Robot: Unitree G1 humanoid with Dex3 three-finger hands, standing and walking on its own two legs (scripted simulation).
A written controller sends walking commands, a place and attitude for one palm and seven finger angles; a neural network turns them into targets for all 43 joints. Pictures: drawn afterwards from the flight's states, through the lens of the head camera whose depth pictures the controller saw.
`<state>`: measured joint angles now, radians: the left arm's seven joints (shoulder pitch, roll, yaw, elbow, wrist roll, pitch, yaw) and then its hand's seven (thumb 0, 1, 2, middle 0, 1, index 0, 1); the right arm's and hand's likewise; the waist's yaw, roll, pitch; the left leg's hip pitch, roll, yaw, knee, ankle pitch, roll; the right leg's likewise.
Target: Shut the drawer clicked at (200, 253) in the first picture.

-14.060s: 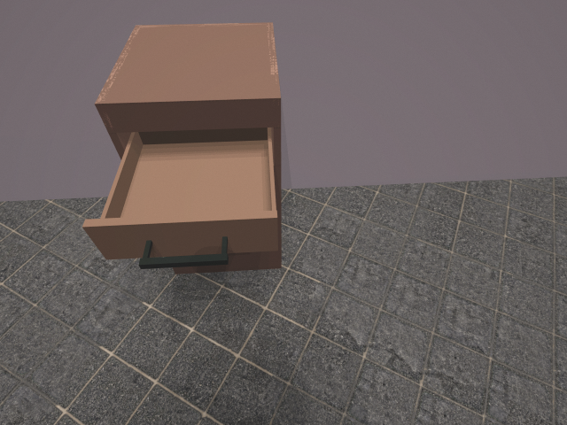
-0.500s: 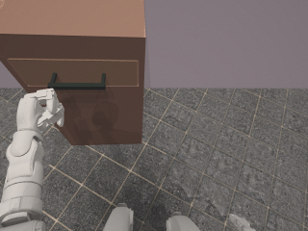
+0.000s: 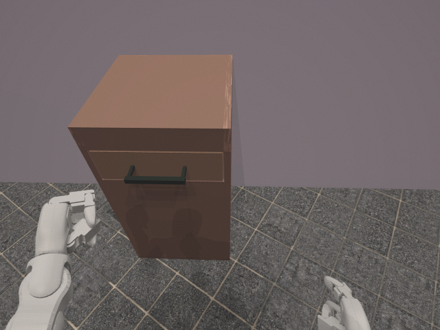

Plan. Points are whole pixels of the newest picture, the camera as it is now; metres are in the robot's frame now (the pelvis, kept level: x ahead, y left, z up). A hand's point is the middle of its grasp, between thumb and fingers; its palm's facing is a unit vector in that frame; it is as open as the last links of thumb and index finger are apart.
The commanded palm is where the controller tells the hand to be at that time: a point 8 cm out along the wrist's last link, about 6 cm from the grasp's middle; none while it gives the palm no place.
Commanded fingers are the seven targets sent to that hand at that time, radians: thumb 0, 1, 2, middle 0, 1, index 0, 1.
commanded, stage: draw the hand back to the body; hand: left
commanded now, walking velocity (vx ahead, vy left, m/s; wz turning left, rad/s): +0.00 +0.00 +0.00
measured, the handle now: (156, 174) +0.55 +0.24 -0.11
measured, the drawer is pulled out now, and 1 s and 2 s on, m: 0.00 0.00 0.00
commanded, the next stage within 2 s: step back with the hand held close in 0.52 s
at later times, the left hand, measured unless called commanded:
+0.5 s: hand (54, 245) +0.18 +0.22 +0.18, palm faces +0.41 -0.82 -0.39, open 3.2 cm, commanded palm +0.14 +0.26 +0.19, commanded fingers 0.00 0.90 0.90 -1.40 -1.60 -1.40 -1.60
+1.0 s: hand (57, 245) +0.19 +0.23 +0.16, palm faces +0.23 -0.84 -0.49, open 3.2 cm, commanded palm +0.13 +0.28 +0.19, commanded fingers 0.00 0.90 0.90 -1.40 -1.60 -1.40 -1.60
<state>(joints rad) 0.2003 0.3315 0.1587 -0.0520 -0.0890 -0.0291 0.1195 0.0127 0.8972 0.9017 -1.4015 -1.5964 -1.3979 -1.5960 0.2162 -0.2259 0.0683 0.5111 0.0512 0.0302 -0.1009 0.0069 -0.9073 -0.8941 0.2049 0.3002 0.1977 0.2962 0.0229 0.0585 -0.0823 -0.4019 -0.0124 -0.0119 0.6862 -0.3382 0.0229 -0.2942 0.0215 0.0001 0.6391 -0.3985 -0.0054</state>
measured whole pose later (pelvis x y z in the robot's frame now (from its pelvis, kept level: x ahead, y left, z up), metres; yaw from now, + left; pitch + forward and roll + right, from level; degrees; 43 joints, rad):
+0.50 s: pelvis +0.01 -0.02 +0.01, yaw +0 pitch -3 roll +0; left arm 0.55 0.33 0.30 -0.46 -0.10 -0.09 0.10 0.01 0.89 0.90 -1.41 -1.60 -1.40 -1.60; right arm 0.22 -0.23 0.03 0.58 0.03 -0.08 -0.08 0.01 -0.91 -0.89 0.20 0.30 0.20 0.30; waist 0.06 0.08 -0.03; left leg -0.20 0.01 -0.02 0.53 -0.28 0.00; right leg -0.09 0.04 0.00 0.48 -0.34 -0.03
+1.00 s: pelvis -0.02 +0.01 +0.02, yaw -3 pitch +1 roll +0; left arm 0.63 0.39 0.34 -0.52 -0.05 -0.18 0.11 0.01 0.89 0.90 -1.40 -1.60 -1.40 -1.60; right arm 0.20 -0.23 -0.02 0.54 0.01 0.00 -0.06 0.01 -0.91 -0.89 0.20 0.30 0.20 0.30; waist -0.01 0.02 0.04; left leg -0.27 0.00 0.04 0.47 -0.21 0.03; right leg -0.20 0.02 0.06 0.45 -0.26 0.01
